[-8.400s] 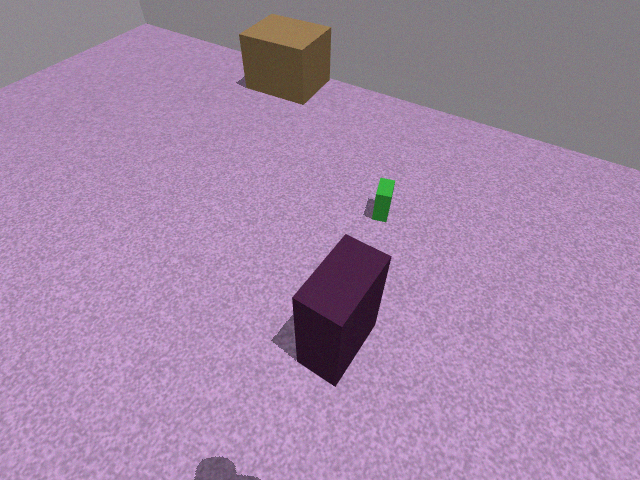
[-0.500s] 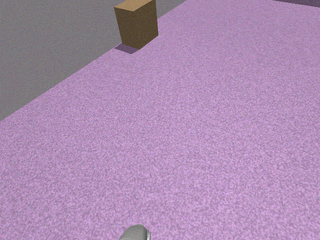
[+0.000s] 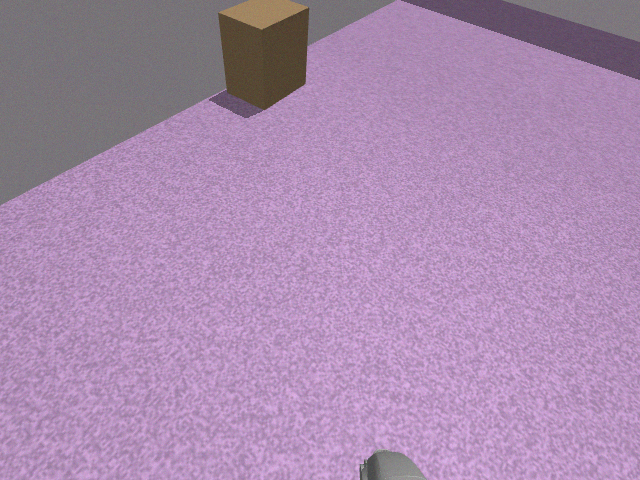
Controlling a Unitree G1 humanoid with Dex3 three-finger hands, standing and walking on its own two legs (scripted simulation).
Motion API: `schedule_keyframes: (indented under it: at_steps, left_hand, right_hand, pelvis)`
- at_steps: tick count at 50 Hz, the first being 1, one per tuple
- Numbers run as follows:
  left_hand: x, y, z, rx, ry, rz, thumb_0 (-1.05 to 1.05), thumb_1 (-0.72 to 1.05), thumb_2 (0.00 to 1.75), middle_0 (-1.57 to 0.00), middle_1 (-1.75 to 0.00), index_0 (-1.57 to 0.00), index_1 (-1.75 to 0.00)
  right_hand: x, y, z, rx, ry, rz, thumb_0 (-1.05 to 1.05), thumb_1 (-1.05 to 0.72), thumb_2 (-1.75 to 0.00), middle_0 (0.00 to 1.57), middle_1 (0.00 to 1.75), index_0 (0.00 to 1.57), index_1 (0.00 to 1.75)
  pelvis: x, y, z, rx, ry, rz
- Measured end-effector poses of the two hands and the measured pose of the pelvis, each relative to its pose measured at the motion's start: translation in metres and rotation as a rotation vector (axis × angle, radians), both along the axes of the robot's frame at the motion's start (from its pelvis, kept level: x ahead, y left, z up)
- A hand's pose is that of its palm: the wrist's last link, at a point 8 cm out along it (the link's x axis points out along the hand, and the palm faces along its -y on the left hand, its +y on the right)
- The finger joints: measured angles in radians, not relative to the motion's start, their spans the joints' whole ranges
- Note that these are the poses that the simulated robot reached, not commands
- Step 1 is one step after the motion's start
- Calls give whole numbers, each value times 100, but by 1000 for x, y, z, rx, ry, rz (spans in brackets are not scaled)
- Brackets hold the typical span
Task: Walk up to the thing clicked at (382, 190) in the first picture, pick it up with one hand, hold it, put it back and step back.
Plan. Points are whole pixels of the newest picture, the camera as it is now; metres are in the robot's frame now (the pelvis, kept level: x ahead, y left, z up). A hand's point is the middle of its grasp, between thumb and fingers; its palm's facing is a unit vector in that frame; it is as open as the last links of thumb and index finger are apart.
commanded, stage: walk up
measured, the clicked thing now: out of the picture -0.27 +1.24 -0.70
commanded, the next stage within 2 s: none
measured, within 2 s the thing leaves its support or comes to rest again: neither
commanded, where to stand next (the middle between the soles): +0.40 +0.01 m, yaw -2 degrees
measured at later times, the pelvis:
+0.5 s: pelvis +0.16 -0.03 +0.00, yaw -2 degrees
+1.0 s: pelvis +0.29 +0.04 +0.00, yaw -3 degrees
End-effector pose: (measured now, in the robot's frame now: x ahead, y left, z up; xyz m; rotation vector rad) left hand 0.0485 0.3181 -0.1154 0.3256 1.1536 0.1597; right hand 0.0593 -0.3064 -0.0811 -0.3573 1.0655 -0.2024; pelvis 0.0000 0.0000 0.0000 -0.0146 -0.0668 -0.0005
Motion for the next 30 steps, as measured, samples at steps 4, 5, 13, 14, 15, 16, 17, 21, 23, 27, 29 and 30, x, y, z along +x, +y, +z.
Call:
schedule_keyframes:
  at_steps: [4, 5, 13, 14, 15, 16, 17, 21, 23, 27, 29, 30]
  left_hand:
    - [32, -3, 7, 13, 17, -21, 0, 90, 90, -20, -30, -20, -30]
    - [40, -4, 8, 17, 22, -27, 0, 90, 90, -20, -30, -20, -30]
    - [122, -30, 14, 82, -27, -57, 0, 90, 90, -20, -30, -20, -30]
    - [130, -34, 15, 86, -46, -56, 0, 90, 90, -20, -30, -21, -30]
    - [137, -37, 18, 87, -63, -53, 0, 90, 90, -20, -30, -21, -30]
    - [142, -40, 20, 86, -75, -47, 0, 90, 90, -20, -30, -21, -30]
    - [146, -42, 24, 84, -81, -40, 0, 90, 90, -20, -30, -21, -30]
    - [156, -44, 33, 84, -71, -26, 0, 90, 90, -20, -30, -21, -30]
    - [159, -40, 34, 83, -55, -26, 0, 90, 90, -20, -30, -21, -30]
    - [171, -27, 29, 75, -38, -17, 0, 90, 90, -20, -30, -21, -30]
    - [178, -17, 23, 67, -37, -10, 0, 90, 90, -20, -30, -21, -30]
    - [182, -11, 19, 62, -36, -5, 0, 90, 90, -20, -30, -21, -30]
  right_hand:
    - [9, -6, -8, 16, 32, -25, 1, -90, -90, 21, 30, 21, 30]
    - [12, -8, -11, 20, 41, -32, 1, -90, -90, 21, 30, 21, 30]
    - [50, -36, -53, 62, 119, -69, 1, -90, -90, 21, 30, 21, 30]
    - [57, -37, -57, 68, 128, -67, 1, -90, -90, 21, 30, 21, 30]
    - [66, -36, -58, 73, 137, -57, 1, -91, -90, 21, 30, 21, 30]
    - [75, -36, -58, 78, 143, -46, 1, -91, -90, 20, 30, 20, 30]
    - [85, -36, -56, 82, 141, -38, 1, -91, -90, 20, 30, 20, 30]
    - [125, -35, -47, 92, 94, -25, 1, -91, -90, 20, 30, 20, 30]
    - [142, -35, -43, 87, 71, -23, 1, -91, -90, 20, 30, 20, 30]
    - [170, -30, -35, 66, 66, -12, 1, -91, -90, 20, 30, 20, 30]
    - [183, -25, -31, 48, 75, -1, 1, -91, -90, 20, 30, 20, 30]
    - [190, -22, -30, 37, 79, 3, 1, -91, -90, 20, 30, 20, 30]
  pelvis:
    - [28, -2, 0, 13, 5, -13]
    - [35, -3, 0, 17, 7, -17]
    - [97, -28, -19, 12, 16, -24]
    - [103, -30, -20, 8, 13, -19]
    - [108, -33, -19, 15, 11, -19]
    - [114, -34, -17, 25, 10, -22]
    - [119, -35, -14, 32, 8, -25]
    - [141, -32, -5, 31, 3, -33]
    - [151, -29, -3, 24, 1, -35]
    - [172, -20, -3, 3, 3, -20]
    - [184, -13, -5, -10, 6, -13]
    - [190, -9, -7, -18, 8, -9]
